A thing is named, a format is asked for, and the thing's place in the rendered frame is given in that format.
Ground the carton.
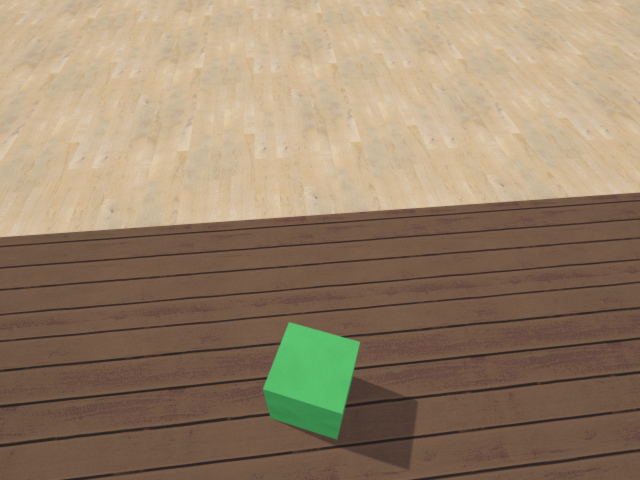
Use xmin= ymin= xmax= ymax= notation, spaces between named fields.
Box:
xmin=263 ymin=322 xmax=360 ymax=440

